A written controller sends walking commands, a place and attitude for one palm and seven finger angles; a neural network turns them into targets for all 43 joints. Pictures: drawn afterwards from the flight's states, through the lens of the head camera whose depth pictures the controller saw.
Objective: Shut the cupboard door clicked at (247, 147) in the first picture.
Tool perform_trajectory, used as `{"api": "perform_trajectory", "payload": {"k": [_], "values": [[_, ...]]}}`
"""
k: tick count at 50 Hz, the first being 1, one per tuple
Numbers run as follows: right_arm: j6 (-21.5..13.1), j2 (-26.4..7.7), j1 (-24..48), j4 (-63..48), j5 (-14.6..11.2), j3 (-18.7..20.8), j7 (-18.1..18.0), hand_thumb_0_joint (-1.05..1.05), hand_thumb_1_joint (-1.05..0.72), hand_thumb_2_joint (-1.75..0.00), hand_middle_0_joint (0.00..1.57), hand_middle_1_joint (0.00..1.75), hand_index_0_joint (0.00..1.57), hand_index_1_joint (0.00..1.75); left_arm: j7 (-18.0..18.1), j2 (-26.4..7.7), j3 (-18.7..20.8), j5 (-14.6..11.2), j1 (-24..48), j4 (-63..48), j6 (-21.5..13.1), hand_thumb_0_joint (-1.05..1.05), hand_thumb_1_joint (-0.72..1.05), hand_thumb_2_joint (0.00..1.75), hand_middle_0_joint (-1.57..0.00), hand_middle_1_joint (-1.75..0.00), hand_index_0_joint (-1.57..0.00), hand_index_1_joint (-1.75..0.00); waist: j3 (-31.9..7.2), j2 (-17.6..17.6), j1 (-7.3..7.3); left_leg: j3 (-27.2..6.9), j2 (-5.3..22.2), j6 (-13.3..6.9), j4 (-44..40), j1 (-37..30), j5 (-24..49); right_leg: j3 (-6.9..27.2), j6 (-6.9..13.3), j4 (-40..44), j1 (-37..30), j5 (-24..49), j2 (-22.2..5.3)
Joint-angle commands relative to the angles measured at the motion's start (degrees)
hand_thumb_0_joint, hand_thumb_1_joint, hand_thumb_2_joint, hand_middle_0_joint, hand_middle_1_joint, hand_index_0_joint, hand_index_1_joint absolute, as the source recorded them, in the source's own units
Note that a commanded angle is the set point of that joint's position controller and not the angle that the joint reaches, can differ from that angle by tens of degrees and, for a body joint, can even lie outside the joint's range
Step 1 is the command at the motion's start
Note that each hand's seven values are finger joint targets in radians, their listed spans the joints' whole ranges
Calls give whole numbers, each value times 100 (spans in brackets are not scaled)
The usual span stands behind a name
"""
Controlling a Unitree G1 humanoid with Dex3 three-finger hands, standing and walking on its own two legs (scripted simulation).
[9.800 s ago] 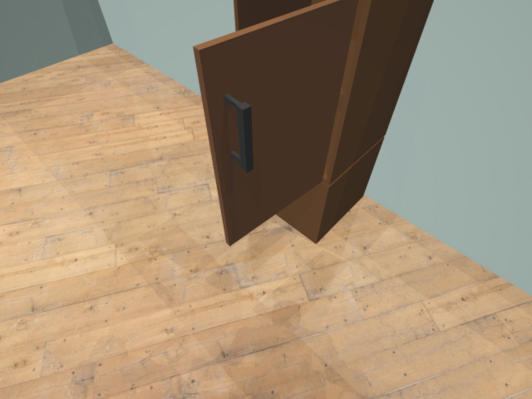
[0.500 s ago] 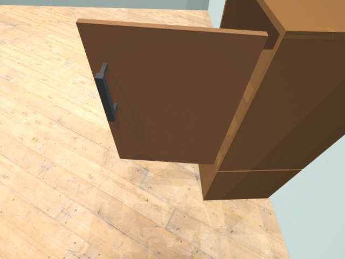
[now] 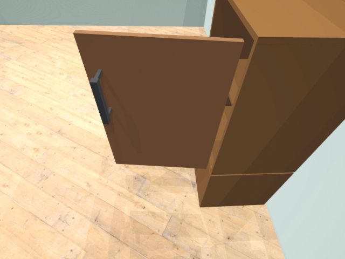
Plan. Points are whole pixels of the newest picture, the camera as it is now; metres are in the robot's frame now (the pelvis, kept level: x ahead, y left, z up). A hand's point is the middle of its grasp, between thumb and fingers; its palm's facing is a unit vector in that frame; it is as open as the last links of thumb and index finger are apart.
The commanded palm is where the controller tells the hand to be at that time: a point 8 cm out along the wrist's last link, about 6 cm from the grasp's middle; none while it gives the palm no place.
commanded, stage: look again from close up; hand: left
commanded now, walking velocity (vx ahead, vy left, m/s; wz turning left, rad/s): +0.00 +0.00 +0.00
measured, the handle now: (103, 98) +0.52 +0.24 +0.07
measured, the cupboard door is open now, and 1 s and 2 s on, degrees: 84 84 84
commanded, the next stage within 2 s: shuffle to correct the standing spot in 0.54 s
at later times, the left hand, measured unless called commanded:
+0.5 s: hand out of the picture +0.02 +0.19 -0.18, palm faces +0.00 -0.98 -0.21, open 7.4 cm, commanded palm none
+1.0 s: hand out of the picture +0.01 +0.20 -0.20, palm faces +0.02 -0.99 -0.17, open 7.4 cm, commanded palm none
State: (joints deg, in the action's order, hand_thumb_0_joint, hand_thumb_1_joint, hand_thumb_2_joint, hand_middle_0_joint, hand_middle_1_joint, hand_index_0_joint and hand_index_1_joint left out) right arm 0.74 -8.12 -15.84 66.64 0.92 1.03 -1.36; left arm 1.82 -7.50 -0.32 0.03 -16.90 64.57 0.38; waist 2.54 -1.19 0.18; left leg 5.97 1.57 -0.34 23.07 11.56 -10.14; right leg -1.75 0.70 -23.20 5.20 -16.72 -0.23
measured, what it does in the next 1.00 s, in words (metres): shifts its weight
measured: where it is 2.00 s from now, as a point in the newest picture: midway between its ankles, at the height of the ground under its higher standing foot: outside the picture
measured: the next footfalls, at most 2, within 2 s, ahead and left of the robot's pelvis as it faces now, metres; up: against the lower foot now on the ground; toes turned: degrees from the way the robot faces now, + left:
none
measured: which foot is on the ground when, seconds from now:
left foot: down 0.00-1.00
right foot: down 0.00-1.00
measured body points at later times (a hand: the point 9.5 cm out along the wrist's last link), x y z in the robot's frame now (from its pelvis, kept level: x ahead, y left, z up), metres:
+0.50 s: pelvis +0.00 +0.02 -0.01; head +0.01 +0.02 +0.44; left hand +0.02 +0.25 -0.16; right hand +0.02 -0.21 -0.17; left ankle +0.03 +0.11 -0.74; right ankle -0.04 -0.11 -0.74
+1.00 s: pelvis +0.05 +0.03 -0.02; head +0.06 +0.04 +0.43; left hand +0.01 +0.25 -0.18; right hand +0.05 -0.20 -0.17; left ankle +0.03 +0.11 -0.74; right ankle -0.04 -0.11 -0.74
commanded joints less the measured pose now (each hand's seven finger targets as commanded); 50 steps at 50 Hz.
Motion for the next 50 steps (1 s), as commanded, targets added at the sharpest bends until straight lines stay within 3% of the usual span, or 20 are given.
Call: {"api": "perform_trajectory", "payload": {"k": [1,2,3,4,5,7,9,10,13,15,18,22,31,34,38,42,44,46,48,50], "values": [[-110,-473,-289,-155,-32,61,-54,0,-90,-90,20,30,20,30,42,-567,126,21,-308,-155,-119,0,90,90,-20,-30,-20,-30,259,127,10,-582,469,-2,-399,-351,173,609,146,656,760,480,-608],[-258,-647,254,-592,-47,4,25,0,-90,-90,20,30,20,30,252,-626,53,199,-711,-70,-330,0,90,90,-20,-30,-20,-30,332,278,-169,-450,525,72,943,59,1045,860,43,461,917,2838,-852],[-188,-361,-150,-722,-35,-2,60,0,-90,-90,20,30,20,30,223,-887,108,109,-434,-353,-357,0,90,90,-20,-30,-20,-30,-27,155,190,-511,363,9,707,25,-347,939,214,443,854,1686,-1007],[-168,-425,-381,-687,-11,11,68,0,-90,-90,20,30,20,30,186,-781,81,96,-182,-452,-354,0,90,90,-20,-30,-20,-30,-43,189,265,-548,362,-4,609,89,-424,824,309,345,1017,481,-790],[-245,-424,-495,-673,36,-13,77,0,-90,-90,20,30,20,30,166,-705,89,112,-235,-503,-380,0,90,90,-20,-30,-20,-30,-234,600,198,-562,406,-31,540,-47,320,635,341,67,871,1068,-660],[-269,-495,-498,-753,3,-26,42,0,-90,-90,20,30,20,30,142,-638,74,77,-417,-470,-345,0,90,90,-20,-30,-20,-30,-388,438,111,-667,479,-146,493,-25,624,545,289,-132,701,909,-491],[-264,-539,-453,-805,-8,-31,20,0,-90,-90,20,30,20,30,128,-558,43,76,-431,-453,-298,0,90,90,-20,-30,-20,-30,-147,72,76,-670,486,-178,410,95,501,528,254,-132,813,743,-456],[-272,-503,-403,-793,5,-49,18,0,-90,-90,20,30,20,30,125,-542,34,87,-428,-466,-286,0,90,90,-20,-30,-20,-30,53,105,42,-654,479,-189,345,168,554,514,254,-114,869,808,-447],[-227,-587,-377,-777,-1,-41,31,0,-90,-90,20,30,20,30,108,-583,26,80,-380,-495,-216,0,90,90,-20,-30,-20,-30,349,-16,39,-711,465,-186,108,315,-137,509,209,-65,1079,41,-396],[-232,-588,-329,-758,6,-41,37,0,-90,-90,20,30,20,30,100,-613,34,99,-388,-527,-199,0,90,90,-20,-30,-20,-30,428,178,12,-730,466,-211,-32,360,-228,479,200,-50,1077,41,-391],[-232,-671,-297,-749,3,-44,39,0,-90,-90,20,30,20,30,86,-680,37,84,-369,-546,-189,0,90,90,-20,-30,-20,-30,290,14,5,-725,471,-212,-72,240,-225,496,176,-51,1040,51,-405],[-281,-739,-239,-704,-4,-48,27,0,-90,-90,20,30,20,30,83,-778,55,78,-357,-547,-197,0,90,90,-20,-30,-20,-30,-29,60,-26,-666,504,-233,-13,-41,383,483,136,-105,839,522,-458],[-280,-813,-15,-587,-24,-43,9,0,-90,-90,20,30,20,30,70,-893,57,83,-330,-480,-189,0,90,90,-20,-30,-20,-30,-60,123,-43,-571,522,-220,5,-254,755,531,98,21,771,936,-520],[-240,-766,-53,-524,-7,-62,30,0,-90,-90,20,30,20,30,51,-828,46,97,-382,-403,-167,0,90,90,-20,-30,-20,-30,-50,99,-38,-517,477,-199,0,-225,41,532,126,38,774,360,-511],[-175,-767,20,-618,15,-10,88,0,-90,-90,20,30,20,30,-12,-889,111,144,-423,-454,-130,0,90,90,-20,-30,-20,-30,517,88,-55,-515,352,-218,15,275,-1372,674,266,170,1161,-1035,-520],[-232,-687,1,-702,16,-13,97,0,-90,-90,20,30,20,30,-29,-973,190,137,-543,-432,-176,0,90,90,-20,-30,-20,-30,449,-264,-74,-258,187,-207,541,431,-816,860,397,154,892,-473,-708],[-281,-683,-32,-715,12,-11,83,0,-90,-90,20,30,20,30,-28,-990,222,133,-642,-402,-190,0,90,90,-20,-30,-20,-30,274,-211,-71,-196,181,-230,687,315,-355,813,410,-48,720,226,-748],[-320,-746,-177,-652,2,-11,62,0,-90,-90,20,30,20,30,-28,-953,237,135,-647,-413,-197,0,90,90,-20,-30,-20,-30,122,84,-27,-283,296,-308,658,30,257,521,361,-478,718,762,-614],[-337,-888,-547,-509,6,8,-8,0,-90,-90,20,30,20,30,1,-773,187,139,-536,-446,-194,0,90,90,-20,-30,-20,-30,-151,618,101,-696,714,-516,484,-754,1967,-17,189,-1254,1128,982,-295],[-319,-889,-686,-410,-17,1,-103,0,-90,-90,20,30,20,30,62,-521,120,108,-479,-454,-176,0,90,90,-20,-30,-20,-30,-155,943,45,-1037,1215,-854,353,-1099,4058,-204,27,-1537,1432,-268,-156]]}}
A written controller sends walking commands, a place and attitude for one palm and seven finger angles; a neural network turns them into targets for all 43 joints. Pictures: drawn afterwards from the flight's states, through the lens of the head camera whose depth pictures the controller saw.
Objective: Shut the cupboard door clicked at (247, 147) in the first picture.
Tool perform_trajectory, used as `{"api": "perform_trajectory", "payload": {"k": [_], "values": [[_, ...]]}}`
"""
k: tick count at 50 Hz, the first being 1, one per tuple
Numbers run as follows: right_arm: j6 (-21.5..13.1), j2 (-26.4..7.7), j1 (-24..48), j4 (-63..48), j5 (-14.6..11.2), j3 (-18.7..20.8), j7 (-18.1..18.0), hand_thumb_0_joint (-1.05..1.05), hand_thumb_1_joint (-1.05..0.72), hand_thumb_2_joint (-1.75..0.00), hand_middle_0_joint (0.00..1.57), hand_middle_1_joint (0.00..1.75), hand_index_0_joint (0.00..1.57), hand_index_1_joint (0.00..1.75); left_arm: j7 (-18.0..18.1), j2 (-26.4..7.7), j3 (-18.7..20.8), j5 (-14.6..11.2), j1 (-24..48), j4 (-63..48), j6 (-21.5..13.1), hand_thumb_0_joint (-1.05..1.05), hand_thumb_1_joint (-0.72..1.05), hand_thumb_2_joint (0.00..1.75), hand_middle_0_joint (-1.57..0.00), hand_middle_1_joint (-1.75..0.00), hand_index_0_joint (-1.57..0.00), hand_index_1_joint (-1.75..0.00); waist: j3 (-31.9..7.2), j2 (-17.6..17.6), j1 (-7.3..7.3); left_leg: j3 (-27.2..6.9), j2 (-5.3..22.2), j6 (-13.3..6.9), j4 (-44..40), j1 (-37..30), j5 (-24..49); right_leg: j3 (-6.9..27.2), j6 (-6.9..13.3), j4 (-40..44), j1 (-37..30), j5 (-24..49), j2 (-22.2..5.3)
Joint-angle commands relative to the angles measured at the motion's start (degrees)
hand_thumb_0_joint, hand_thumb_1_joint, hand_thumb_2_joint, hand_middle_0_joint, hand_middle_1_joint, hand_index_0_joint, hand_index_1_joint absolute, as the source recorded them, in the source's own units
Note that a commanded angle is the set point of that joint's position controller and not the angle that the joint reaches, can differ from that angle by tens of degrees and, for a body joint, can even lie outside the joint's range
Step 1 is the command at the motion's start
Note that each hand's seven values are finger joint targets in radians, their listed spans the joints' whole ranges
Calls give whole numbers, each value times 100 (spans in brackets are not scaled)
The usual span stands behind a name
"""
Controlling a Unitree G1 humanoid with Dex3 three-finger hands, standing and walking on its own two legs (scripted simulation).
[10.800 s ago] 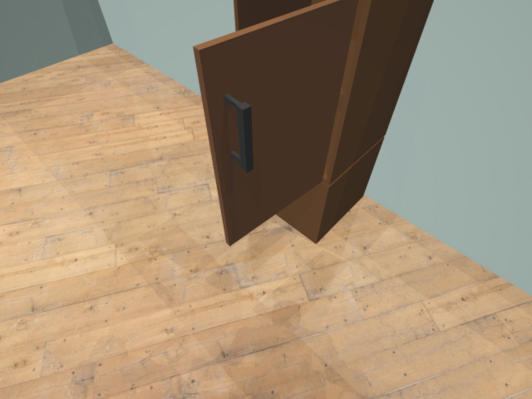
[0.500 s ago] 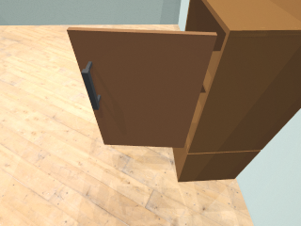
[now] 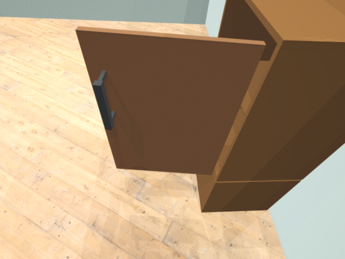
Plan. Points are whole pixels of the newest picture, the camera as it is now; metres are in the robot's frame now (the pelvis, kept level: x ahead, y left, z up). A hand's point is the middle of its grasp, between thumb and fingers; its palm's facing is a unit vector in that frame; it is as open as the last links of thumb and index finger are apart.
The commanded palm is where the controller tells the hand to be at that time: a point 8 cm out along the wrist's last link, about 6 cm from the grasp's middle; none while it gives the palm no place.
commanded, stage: come to a stop and stand still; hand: left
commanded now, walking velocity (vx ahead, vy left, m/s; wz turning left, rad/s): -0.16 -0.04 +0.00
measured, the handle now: (106, 102) +0.47 +0.22 +0.08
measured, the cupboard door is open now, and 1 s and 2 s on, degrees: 84 84 84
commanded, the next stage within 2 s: look again from close up in 0.86 s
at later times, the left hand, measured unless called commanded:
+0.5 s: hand out of the picture +0.04 +0.17 -0.16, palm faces -0.04 -0.97 -0.23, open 7.4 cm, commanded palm none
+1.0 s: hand out of the picture -0.08 +0.18 -0.16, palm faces -0.03 -0.98 -0.21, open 7.4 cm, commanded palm none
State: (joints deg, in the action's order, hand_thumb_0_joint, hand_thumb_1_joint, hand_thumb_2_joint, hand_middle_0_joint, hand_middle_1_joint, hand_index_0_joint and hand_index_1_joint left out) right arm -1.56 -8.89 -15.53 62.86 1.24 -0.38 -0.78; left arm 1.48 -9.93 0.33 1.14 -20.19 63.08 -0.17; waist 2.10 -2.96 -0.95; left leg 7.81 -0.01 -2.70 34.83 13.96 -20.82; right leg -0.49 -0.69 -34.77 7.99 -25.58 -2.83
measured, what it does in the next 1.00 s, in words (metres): shifts its weight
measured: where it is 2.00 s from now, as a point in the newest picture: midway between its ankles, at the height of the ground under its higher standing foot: outside the picture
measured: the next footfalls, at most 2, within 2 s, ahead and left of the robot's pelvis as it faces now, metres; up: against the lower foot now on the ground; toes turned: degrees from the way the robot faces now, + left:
none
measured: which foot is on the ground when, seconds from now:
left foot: down 0.00-1.00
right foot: down 0.00-1.00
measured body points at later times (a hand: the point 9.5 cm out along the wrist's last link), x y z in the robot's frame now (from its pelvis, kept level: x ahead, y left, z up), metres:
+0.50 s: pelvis -0.04 -0.01 +0.00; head -0.02 -0.01 +0.45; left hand +0.04 +0.22 -0.15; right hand +0.03 -0.25 -0.14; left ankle -0.01 +0.09 -0.73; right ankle -0.09 -0.13 -0.72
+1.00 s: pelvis -0.05 -0.01 +0.01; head -0.03 -0.01 +0.46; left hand -0.07 +0.23 -0.14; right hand -0.08 -0.24 -0.14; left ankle -0.01 +0.09 -0.73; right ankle -0.09 -0.13 -0.73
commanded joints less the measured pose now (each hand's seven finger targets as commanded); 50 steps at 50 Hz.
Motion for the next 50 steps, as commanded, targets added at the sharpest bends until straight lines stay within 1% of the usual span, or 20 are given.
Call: {"api": "perform_trajectory", "payload": {"k": [1,2,5,6,9,14,15,16,17,18,19,21,23,25,26,27,29,34,41,50], "values": [[-72,-791,-647,-39,-47,123,-182,0,-90,-90,20,30,20,30,119,-265,46,-29,-90,-285,-98,0,90,90,-20,-30,-20,-30,-60,1070,120,-1180,1414,-610,-831,-1263,5606,-281,151,-181,1063,269,28],[-67,-747,-449,-88,-56,117,-200,0,-90,-90,20,30,20,30,132,-256,48,-59,-150,-242,-86,0,90,90,-20,-30,-20,-30,-7,962,26,-1050,1333,-525,-814,-1197,5713,-210,135,253,855,602,-67],[-41,-789,-102,-267,-97,221,-221,0,-90,-90,20,30,20,30,182,-752,182,-27,-366,-189,-147,0,90,90,-20,-30,-20,-30,-171,13,0,-539,721,-30,-406,-671,4719,94,222,574,-80,4651,-423],[-11,-741,-152,-296,-95,238,-211,0,-90,-90,20,30,20,30,211,-783,196,-21,-391,-226,-132,0,90,90,-20,-30,-20,-30,-368,-143,31,-434,640,25,-382,-588,4367,124,233,342,-234,5370,-528],[45,-693,-264,-313,-68,299,-208,0,-90,-90,20,30,20,30,222,-703,219,-32,-210,-443,-56,0,90,90,-20,-30,-20,-30,-712,100,111,-371,710,-4,-397,-970,4631,35,178,68,60,4904,-460],[28,-725,-169,-370,-25,312,-186,0,-90,-90,20,30,20,30,161,-430,208,-22,208,-737,30,0,90,90,-20,-30,-20,-30,-354,775,71,-822,1227,-380,-938,-1212,5128,-168,73,274,672,1201,-79],[17,-731,-57,-387,-18,304,-187,0,-90,-90,20,30,20,30,146,-406,203,-20,143,-738,18,0,90,90,-20,-30,-20,-30,-305,721,8,-800,1189,-374,-888,-1272,5012,-174,86,634,619,1337,-78],[23,-743,-25,-401,-23,297,-189,0,-90,-90,20,30,20,30,144,-510,224,-7,91,-720,-8,0,90,90,-20,-30,-20,-30,-364,576,-4,-731,1043,-237,-713,-1099,4697,-109,119,886,346,2324,-172],[45,-1070,361,-869,-156,409,-124,0,-90,-90,20,30,20,30,315,-693,190,20,-286,-612,-113,0,90,90,-20,-30,-20,-30,-279,153,-83,-500,956,68,670,-804,4493,394,-59,1506,675,4271,-444],[82,-591,219,-1044,-107,317,12,0,-90,-90,20,30,20,30,274,-895,205,20,44,-914,-183,0,90,90,-20,-30,-20,-30,-92,-606,88,-435,555,137,622,470,847,676,282,1213,32,5059,-920],[122,-498,267,-1114,-65,279,46,0,-90,-90,20,30,20,30,238,-870,108,40,241,-984,-244,0,90,90,-20,-30,-20,-30,-328,-694,175,-413,365,172,669,834,-295,693,583,905,-304,5644,-981],[86,-456,117,-1148,-51,234,56,0,-90,-90,20,30,20,30,243,-984,185,24,322,-1163,-331,0,90,90,-20,-30,-20,-30,-993,-337,229,-359,189,168,163,643,107,546,777,333,-1025,6584,-891],[36,-685,-256,-1020,-36,260,8,0,-90,-90,20,30,20,30,233,-911,151,-60,516,-1260,-265,0,90,90,-20,-30,-20,-30,-1053,188,373,-593,372,53,-480,-483,2091,277,524,-61,-265,5077,-546],[40,-862,0,-999,-18,232,-28,0,-90,-90,20,30,20,30,214,-674,91,-49,438,-1241,-82,0,90,90,-20,-30,-20,-30,-175,1482,135,-1309,956,-297,-861,-137,2911,-32,239,160,432,1497,15],[77,-856,234,-1056,-23,197,-36,0,-90,-90,20,30,20,30,185,-662,62,-36,361,-1156,-23,0,90,90,-20,-30,-20,-30,354,1412,6,-1408,979,-359,-1059,336,2251,-87,224,436,494,547,114],[98,-832,353,-1117,-32,184,-26,0,-90,-90,20,30,20,30,155,-691,61,-18,269,-1096,-5,0,90,90,-20,-30,-20,-30,625,888,-29,-1383,834,-282,-1114,649,1245,42,272,778,555,406,82],[142,-811,294,-1155,-27,192,17,0,-90,-90,20,30,20,30,102,-734,27,-7,395,-1073,-33,0,90,90,-20,-30,-20,-30,731,95,115,-1080,499,-34,-1123,554,-110,461,383,1312,995,-166,-147],[150,-789,-85,-919,16,190,48,0,-90,-90,20,30,20,30,62,-828,61,-4,402,-1081,-17,0,90,90,-20,-30,-20,-30,438,228,190,-1059,455,17,-1355,311,-544,418,336,1410,1247,-746,-157],[63,-811,-174,-647,-23,143,18,0,-90,-90,20,30,20,30,38,-745,28,-17,48,-773,-59,0,90,90,-20,-30,-20,-30,226,392,83,-1253,579,-35,-1661,354,-420,336,308,1329,897,-130,-160],[-57,-747,-273,-162,-96,87,-33,0,-90,-90,20,30,20,30,47,-751,-26,-42,-88,-297,-160,0,90,90,-20,-30,-20,-30,-82,272,62,-1012,619,-17,-1360,-270,1318,346,292,1358,513,1238,-289]]}}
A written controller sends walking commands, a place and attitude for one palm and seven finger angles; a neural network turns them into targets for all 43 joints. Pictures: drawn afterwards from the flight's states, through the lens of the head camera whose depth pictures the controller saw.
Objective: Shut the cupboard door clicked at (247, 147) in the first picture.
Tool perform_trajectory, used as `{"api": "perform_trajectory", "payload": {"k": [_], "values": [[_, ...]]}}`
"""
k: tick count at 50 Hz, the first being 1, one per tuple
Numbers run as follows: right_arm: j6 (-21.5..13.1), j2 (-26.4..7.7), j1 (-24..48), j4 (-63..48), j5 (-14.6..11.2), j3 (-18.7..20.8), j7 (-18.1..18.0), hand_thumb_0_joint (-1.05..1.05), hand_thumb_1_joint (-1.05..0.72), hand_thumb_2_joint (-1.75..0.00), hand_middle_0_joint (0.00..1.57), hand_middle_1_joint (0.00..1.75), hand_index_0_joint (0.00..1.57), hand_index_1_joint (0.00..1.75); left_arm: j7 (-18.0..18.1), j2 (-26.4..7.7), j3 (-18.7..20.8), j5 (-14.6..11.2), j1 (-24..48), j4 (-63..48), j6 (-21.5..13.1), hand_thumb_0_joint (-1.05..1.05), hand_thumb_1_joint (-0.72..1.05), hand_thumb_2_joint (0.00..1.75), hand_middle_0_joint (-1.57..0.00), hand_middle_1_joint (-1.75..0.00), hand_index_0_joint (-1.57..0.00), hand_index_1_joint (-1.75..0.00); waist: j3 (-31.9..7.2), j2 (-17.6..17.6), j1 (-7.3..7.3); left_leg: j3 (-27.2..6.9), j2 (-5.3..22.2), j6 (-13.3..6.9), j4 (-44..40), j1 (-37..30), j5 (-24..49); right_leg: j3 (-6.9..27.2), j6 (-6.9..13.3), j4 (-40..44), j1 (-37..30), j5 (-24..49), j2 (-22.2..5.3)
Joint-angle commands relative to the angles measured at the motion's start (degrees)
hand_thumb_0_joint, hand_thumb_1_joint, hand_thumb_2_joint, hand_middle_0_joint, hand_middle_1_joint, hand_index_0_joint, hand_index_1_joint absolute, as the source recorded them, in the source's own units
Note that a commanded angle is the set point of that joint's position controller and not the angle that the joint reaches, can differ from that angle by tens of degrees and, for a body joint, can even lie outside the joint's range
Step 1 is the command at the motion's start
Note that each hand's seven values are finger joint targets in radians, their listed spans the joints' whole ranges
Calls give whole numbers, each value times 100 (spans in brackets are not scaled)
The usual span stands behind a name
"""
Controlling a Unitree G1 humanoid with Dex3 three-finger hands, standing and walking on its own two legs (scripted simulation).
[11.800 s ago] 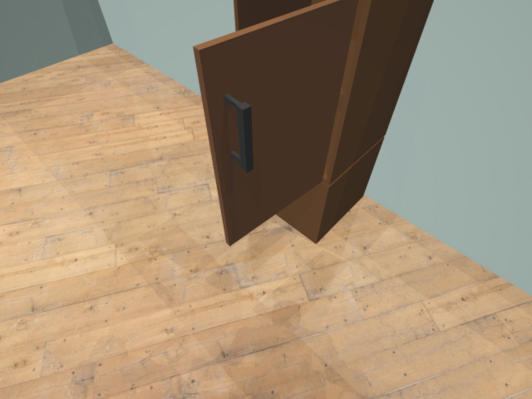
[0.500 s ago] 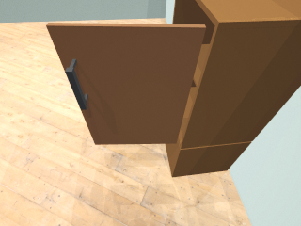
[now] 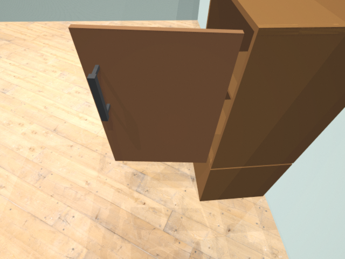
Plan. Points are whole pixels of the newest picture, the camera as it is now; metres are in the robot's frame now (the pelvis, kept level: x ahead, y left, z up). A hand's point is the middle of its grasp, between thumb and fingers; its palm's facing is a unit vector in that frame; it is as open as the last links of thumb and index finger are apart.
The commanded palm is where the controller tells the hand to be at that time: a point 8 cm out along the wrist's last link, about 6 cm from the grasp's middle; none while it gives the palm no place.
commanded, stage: look again from close up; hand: left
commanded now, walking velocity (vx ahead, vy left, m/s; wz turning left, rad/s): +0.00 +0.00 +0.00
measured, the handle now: (101, 94) +0.52 +0.24 +0.07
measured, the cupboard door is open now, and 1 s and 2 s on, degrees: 84 84 84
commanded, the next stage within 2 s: shuffle to correct the standing spot in 0.44 s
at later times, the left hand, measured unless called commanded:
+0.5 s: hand out of the picture +0.05 +0.18 -0.17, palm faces +0.00 -0.98 -0.21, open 7.4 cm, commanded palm none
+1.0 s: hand out of the picture +0.07 +0.20 -0.18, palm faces +0.02 -0.98 -0.20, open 7.4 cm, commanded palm none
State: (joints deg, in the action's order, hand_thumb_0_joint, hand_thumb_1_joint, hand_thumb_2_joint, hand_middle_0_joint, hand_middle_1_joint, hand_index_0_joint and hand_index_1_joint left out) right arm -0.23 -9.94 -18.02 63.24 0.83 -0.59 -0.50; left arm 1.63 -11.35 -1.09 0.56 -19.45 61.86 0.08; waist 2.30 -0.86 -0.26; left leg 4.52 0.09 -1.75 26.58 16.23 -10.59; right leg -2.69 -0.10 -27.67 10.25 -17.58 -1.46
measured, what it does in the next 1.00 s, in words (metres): lifts its right foot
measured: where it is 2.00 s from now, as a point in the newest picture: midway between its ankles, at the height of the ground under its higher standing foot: outside the picture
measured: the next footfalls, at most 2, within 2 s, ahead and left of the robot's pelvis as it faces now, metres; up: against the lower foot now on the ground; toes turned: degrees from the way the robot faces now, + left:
right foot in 1.10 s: +0.13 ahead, -0.11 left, +0.00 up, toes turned -3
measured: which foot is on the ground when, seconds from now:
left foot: down 0.00-1.00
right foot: down 0.00-0.84, up 0.86-1.00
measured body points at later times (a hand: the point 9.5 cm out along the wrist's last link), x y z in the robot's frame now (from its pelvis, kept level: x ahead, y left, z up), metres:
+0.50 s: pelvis +0.02 +0.00 +0.00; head +0.03 +0.01 +0.45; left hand +0.05 +0.23 -0.16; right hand +0.07 -0.24 -0.15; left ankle +0.04 +0.10 -0.74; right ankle -0.03 -0.12 -0.74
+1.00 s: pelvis +0.07 +0.02 +0.00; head +0.12 +0.04 +0.44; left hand +0.07 +0.25 -0.17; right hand +0.07 -0.20 -0.15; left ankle +0.04 +0.10 -0.74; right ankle +0.04 -0.11 -0.71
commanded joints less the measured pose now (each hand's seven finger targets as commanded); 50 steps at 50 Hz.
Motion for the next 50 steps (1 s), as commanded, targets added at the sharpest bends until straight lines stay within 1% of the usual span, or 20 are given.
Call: {"api": "perform_trajectory", "payload": {"k": [1,12,21,27,28,30,33,35,36,38,39,40,41,42,43,44,45,47,49,50], "values": [[-195,-662,8,-178,-53,117,-70,0,-90,-90,20,30,20,30,41,-593,115,16,-176,-132,-194,0,90,90,-20,-30,-20,-30,-131,20,-6,-658,617,-107,-475,-550,448,572,226,635,262,590,-439],[-173,-653,321,-64,-45,121,-95,0,-90,-90,20,30,20,30,58,-603,123,36,-35,-11,-161,0,90,90,-20,-30,-20,-30,132,113,-15,-634,628,-73,-532,-611,527,567,179,716,291,677,-456],[-199,-813,551,-131,-31,149,-101,0,-90,-90,20,30,20,30,42,-757,177,48,185,-117,-186,0,90,90,-20,-30,-20,-30,-124,52,-24,-616,640,-61,-460,-776,1026,555,169,684,62,1270,-513],[-187,-884,664,-132,-29,146,-102,0,-90,-90,20,30,20,30,28,-850,192,39,278,-143,-180,0,90,90,-20,-30,-20,-30,-109,54,-37,-628,648,-53,-506,-804,1005,554,172,749,18,1280,-538],[-168,-793,596,-113,-21,115,-91,0,-90,-90,20,30,20,30,28,-757,173,42,232,-116,-167,0,90,90,-20,-30,-20,-30,-144,42,-34,-590,625,-40,-492,-798,768,548,173,760,-22,1047,-545],[-116,-642,479,-82,-4,82,-56,0,-90,-90,20,30,20,30,14,-667,178,69,97,-83,-117,0,90,90,-20,-30,-20,-30,9,-33,-73,-489,512,-38,-403,-566,7,560,228,765,-7,180,-539],[-65,-620,529,-212,37,91,-4,0,-90,-90,20,30,20,30,-23,-816,238,71,-37,-79,-80,0,90,90,-20,-30,-20,-30,402,-293,-121,-263,262,32,6,53,-783,976,440,1050,89,-788,-782],[-65,-538,531,-291,45,95,9,0,-90,-90,20,30,20,30,-21,-935,316,73,-201,-109,-74,0,90,90,-20,-30,-20,-30,561,-659,-182,-18,126,76,522,515,-910,1305,670,1213,-153,-634,-1097],[-83,-526,541,-346,56,105,10,0,-90,-90,20,30,20,30,-15,-958,342,73,-271,-104,-89,0,90,90,-20,-30,-20,-30,564,-753,-195,61,127,100,742,670,-896,1453,784,1167,-252,-145,-1278],[-126,-527,454,-399,50,109,3,0,-90,-90,20,30,20,30,0,-969,384,84,-359,-127,-124,0,90,90,-20,-30,-20,-30,505,-758,-180,103,148,90,800,658,-863,1353,893,831,-440,994,-1373],[-158,-522,287,-382,34,109,-4,0,-90,-90,20,30,20,30,4,-960,405,92,-320,-149,-125,0,90,90,-20,-30,-20,-30,401,-653,-94,96,156,55,504,356,-589,1095,832,503,-409,1422,-1258],[-190,-542,1,-277,21,117,-22,0,-90,-90,20,30,20,30,2,-843,392,95,-208,-193,-97,0,90,90,-20,-30,-20,-30,289,-211,63,-41,229,-21,103,-389,200,640,639,-55,-17,1662,-892],[-233,-758,-502,-106,47,142,-59,0,-90,-90,20,30,20,30,5,-661,323,80,-62,-263,-84,0,90,90,-20,-30,-20,-30,-14,667,250,-733,667,-278,-95,-1335,1991,35,332,-1115,553,1465,-358],[-245,-946,-967,40,37,173,-144,0,-90,-90,20,30,20,30,42,-423,248,47,77,-358,-94,0,90,90,-20,-30,-20,-30,-199,1673,333,-1585,1418,-748,-352,-2044,4372,-317,103,-2057,1339,-472,46],[-212,-836,-1015,93,1,120,-226,0,-90,-90,20,30,20,30,92,-422,231,6,251,-408,-76,0,90,90,-20,-30,-20,-30,-192,1498,292,-1776,1777,-1064,-447,-2034,5747,82,95,-2630,1585,-1725,-40],[-213,-749,-764,19,-5,103,-266,0,-90,-90,20,30,20,30,119,-419,244,-13,367,-392,-40,0,90,90,-20,-30,-20,-30,-23,960,194,-1577,1835,-1130,-419,-1650,5835,347,106,-2655,1416,-1672,-260],[-218,-766,-434,-58,-5,131,-282,0,-90,-90,20,30,20,30,108,-438,268,11,371,-389,-38,0,90,90,-20,-30,-20,-30,125,725,78,-1450,1769,-1141,-403,-1503,5679,349,105,-2387,1354,-1513,-341],[-233,-951,-43,-185,-10,199,-290,0,-90,-90,20,30,20,30,73,-483,307,2,338,-353,-9,0,90,90,-20,-30,-20,-30,-6,607,-25,-1184,1556,-1001,-472,-1326,5031,255,72,-1741,983,-964,-336],[-228,-856,81,-219,-25,221,-287,0,-90,-90,20,30,20,30,61,-365,296,4,187,-293,42,0,90,90,-20,-30,-20,-30,-200,615,-63,-1019,1422,-843,-477,-1258,4630,101,50,-1293,693,-379,-232],[-218,-756,109,-223,-25,231,-290,0,-90,-90,20,30,20,30,57,-314,296,9,152,-303,51,0,90,90,-20,-30,-20,-30,-144,558,-79,-996,1431,-793,-461,-1152,4503,54,52,-1081,595,-188,-208]]}}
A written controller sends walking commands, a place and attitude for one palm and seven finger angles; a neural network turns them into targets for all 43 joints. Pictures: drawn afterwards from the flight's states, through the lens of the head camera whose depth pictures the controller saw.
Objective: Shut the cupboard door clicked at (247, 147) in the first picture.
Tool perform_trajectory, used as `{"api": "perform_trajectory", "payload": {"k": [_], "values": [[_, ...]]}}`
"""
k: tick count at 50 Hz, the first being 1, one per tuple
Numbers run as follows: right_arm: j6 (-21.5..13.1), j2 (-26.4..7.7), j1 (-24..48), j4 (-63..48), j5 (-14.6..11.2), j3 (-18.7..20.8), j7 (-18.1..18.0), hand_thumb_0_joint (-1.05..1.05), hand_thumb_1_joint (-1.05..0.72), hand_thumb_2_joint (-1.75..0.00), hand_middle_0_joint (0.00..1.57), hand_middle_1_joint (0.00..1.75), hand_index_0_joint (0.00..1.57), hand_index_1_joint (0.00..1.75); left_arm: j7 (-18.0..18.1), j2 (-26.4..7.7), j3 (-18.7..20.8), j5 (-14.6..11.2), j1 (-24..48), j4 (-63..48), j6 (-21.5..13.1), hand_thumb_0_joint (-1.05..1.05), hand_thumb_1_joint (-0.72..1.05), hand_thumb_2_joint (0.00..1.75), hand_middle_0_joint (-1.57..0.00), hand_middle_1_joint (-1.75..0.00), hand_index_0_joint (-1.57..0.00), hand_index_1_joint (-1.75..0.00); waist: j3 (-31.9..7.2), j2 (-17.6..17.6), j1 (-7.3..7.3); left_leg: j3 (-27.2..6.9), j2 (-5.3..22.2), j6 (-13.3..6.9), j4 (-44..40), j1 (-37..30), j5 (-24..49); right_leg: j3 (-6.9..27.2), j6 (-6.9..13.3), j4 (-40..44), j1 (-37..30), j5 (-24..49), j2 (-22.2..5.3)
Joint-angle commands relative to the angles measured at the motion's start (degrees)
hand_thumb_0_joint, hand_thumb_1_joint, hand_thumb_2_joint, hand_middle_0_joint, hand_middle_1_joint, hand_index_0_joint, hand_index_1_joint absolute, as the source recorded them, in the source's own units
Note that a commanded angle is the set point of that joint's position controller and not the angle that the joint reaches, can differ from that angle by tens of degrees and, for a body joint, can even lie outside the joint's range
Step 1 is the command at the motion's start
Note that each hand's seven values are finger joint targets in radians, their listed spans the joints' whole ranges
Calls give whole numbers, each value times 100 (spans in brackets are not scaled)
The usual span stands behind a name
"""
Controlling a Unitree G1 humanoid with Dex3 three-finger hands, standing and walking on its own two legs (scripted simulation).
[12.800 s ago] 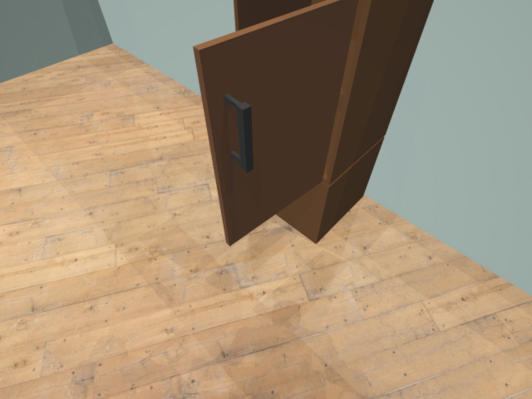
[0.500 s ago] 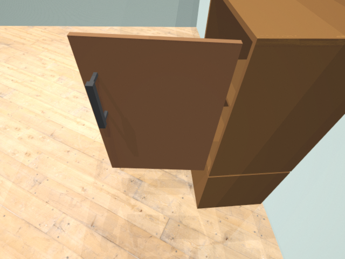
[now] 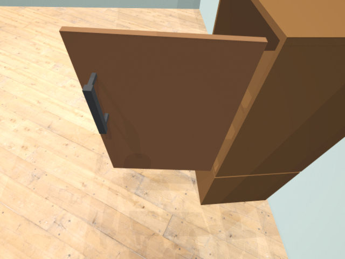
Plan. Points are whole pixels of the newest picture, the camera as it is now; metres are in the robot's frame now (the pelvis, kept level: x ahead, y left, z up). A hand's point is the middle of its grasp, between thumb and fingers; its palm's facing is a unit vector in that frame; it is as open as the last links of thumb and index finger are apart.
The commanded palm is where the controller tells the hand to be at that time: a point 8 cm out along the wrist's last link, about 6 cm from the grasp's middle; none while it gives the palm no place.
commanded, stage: come to a stop and stand still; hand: left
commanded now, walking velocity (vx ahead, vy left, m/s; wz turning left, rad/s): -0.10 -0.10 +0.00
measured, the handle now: (98, 105) +0.44 +0.22 +0.07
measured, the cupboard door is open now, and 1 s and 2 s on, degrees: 84 84 84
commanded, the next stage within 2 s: look again from close up in 0.72 s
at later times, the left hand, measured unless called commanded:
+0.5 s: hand out of the picture +0.07 +0.15 -0.17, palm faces +0.01 -0.98 -0.21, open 7.4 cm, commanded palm none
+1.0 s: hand out of the picture +0.01 +0.15 -0.17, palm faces +0.02 -0.97 -0.24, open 7.4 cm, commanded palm none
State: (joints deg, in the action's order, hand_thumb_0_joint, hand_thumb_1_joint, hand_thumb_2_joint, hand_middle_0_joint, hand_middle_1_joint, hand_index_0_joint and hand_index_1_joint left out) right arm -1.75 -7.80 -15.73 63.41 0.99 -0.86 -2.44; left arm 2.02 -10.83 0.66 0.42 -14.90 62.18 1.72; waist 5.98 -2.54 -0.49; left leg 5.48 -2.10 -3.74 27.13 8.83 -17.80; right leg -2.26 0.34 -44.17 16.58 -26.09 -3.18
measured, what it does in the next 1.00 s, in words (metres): steps on the spot: right foot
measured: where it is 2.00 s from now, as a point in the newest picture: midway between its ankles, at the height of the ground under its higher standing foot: outside the picture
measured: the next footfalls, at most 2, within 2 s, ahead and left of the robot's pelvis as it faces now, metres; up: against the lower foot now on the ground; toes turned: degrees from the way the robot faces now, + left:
right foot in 0.10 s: +0.06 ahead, -0.13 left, +0.00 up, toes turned -3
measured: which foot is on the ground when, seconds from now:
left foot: down 0.00-1.00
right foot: up 0.00-0.08, down 0.10-1.00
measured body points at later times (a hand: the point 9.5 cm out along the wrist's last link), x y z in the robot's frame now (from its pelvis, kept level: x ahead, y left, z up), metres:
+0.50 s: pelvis +0.01 -0.04 +0.01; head +0.03 -0.03 +0.46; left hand +0.07 +0.20 -0.15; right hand +0.05 -0.27 -0.15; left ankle -0.03 +0.08 -0.74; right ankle +0.02 -0.13 -0.74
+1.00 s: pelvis +0.01 -0.03 +0.00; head +0.02 -0.05 +0.45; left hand +0.01 +0.20 -0.15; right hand +0.04 -0.26 -0.16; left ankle -0.03 +0.08 -0.74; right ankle +0.02 -0.13 -0.74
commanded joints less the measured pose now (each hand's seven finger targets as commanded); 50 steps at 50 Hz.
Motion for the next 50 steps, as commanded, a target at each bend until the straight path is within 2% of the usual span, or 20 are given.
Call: {"api": "perform_trajectory", "payload": {"k": [1,3,4,5,6,8,9,11,12,15,20,31,40,41,42,43,44,45,49,50], "values": [[-39,-944,-106,-246,-36,275,-89,0,-90,-90,20,30,20,30,17,-330,121,36,-366,-327,-95,0,90,90,-20,-30,-20,-30,-556,703,-78,-1048,1646,-532,-481,-272,4906,1,5,730,-176,927,-26],[5,-895,-57,-281,-24,325,-77,0,-90,-90,20,30,20,30,14,-360,153,58,-372,-389,-97,0,90,90,-20,-30,-20,-30,-586,694,-104,-978,1541,-374,-342,-78,4160,30,32,1113,-382,1391,-34],[27,-846,-16,-308,-22,331,-68,0,-90,-90,20,30,20,30,12,-427,171,68,-385,-413,-123,0,90,90,-20,-30,-20,-30,-582,562,-138,-917,1397,-225,-212,125,3505,178,63,1389,-554,2025,-108],[34,-716,-22,-318,-18,321,-55,0,-90,-90,20,30,20,30,20,-524,179,84,-381,-439,-166,0,90,90,-20,-30,-20,-30,-578,295,-118,-803,1089,-40,-96,323,2780,467,152,1539,-723,3013,-271],[50,-649,-85,-340,-31,331,-22,0,-90,-90,20,30,20,30,23,-628,165,84,-370,-449,-194,0,90,90,-20,-30,-20,-30,-643,156,-54,-589,816,113,-13,464,1789,718,275,1502,-763,3646,-592],[108,-482,-249,-261,-45,301,9,0,-90,-90,20,30,20,30,29,-719,142,68,-176,-472,-240,0,90,90,-20,-30,-20,-30,-857,-512,91,-390,574,285,71,331,948,950,514,1616,-714,3986,-868],[108,-465,-278,-221,-40,292,21,0,-90,-90,20,30,20,30,31,-727,132,59,-71,-495,-250,0,90,90,-20,-30,-20,-30,-914,-527,110,-400,562,293,-4,206,892,912,513,1698,-652,3781,-856],[72,-552,-184,-160,-13,260,39,0,-90,-90,20,30,20,30,28,-733,113,46,155,-537,-258,0,90,90,-20,-30,-20,-30,-727,-146,114,-541,703,259,-362,79,1282,687,361,1714,-497,3224,-586],[39,-643,-98,-147,-3,247,43,0,-90,-90,20,30,20,30,18,-737,111,35,201,-534,-264,0,90,90,-20,-30,-20,-30,-725,83,64,-600,803,234,-493,50,1577,587,284,1694,-564,3092,-468],[-8,-754,99,-125,-4,227,49,0,-90,-90,20,30,20,30,3,-762,107,28,247,-460,-282,0,90,90,-20,-30,-20,-30,-640,322,-6,-673,899,207,-713,41,1701,540,206,1859,-713,2762,-348],[-6,-810,157,-62,-10,209,63,0,-90,-90,20,30,20,30,-18,-827,104,36,267,-354,-326,0,90,90,-20,-30,-20,-30,-550,227,-4,-627,856,248,-871,-16,1127,616,215,2233,-719,2449,-373],[17,-965,175,-17,-10,177,75,0,-90,-90,20,30,20,30,-50,-977,104,26,216,-217,-378,0,90,90,-20,-30,-20,-30,-400,164,5,-569,802,291,-946,-17,858,669,219,2598,-745,2212,-412],[19,-944,112,44,-18,141,66,0,-90,-90,20,30,20,30,-54,-930,77,15,63,-102,-383,0,90,90,-20,-30,-20,-30,-505,211,-7,-579,843,298,-981,-98,1026,586,231,2572,-861,2433,-391],[-19,-1012,433,-254,-83,194,127,0,-90,-90,20,30,20,30,192,-667,15,36,-664,223,-450,0,90,90,-20,-30,-20,-30,-517,757,-139,-214,951,434,175,294,786,776,-100,2344,-884,4186,-788],[83,-595,8,-425,-76,128,139,0,-90,-90,20,30,20,30,145,-1037,31,22,-408,-55,-491,0,90,90,-20,-30,-20,-30,-891,544,174,-497,597,436,187,355,-75,1162,229,2357,-1019,3542,-1014],[62,-615,-161,-401,-64,131,146,0,-90,-90,20,30,20,30,99,-908,-2,22,-240,-112,-514,0,90,90,-20,-30,-20,-30,-840,495,230,-507,645,415,67,179,22,1004,466,2425,-613,2679,-934],[39,-603,-386,-407,-44,120,155,0,-90,-90,20,30,20,30,69,-822,-14,24,-120,-153,-499,0,90,90,-20,-30,-20,-30,-901,601,309,-586,675,374,-130,34,475,797,494,2286,-508,2304,-729],[-7,-591,-490,-418,-8,92,152,0,-90,-90,20,30,20,30,34,-762,-11,18,-61,-173,-474,0,90,90,-20,-30,-20,-30,-816,854,255,-616,773,321,-299,14,984,586,487,2050,-480,2421,-535],[-29,-742,-421,-563,-25,46,96,0,-90,-90,20,30,20,30,-4,-517,-64,-4,-219,-125,-384,0,90,90,-20,-30,-20,-30,-301,246,109,-766,875,209,-558,420,1233,454,339,1932,-599,2183,-328],[-47,-704,-439,-548,-17,36,85,0,-90,-90,20,30,20,30,-19,-511,-62,-7,-206,-115,-375,0,90,90,-20,-30,-20,-30,-226,350,89,-771,862,198,-630,428,1295,426,350,1911,-584,2188,-320]]}}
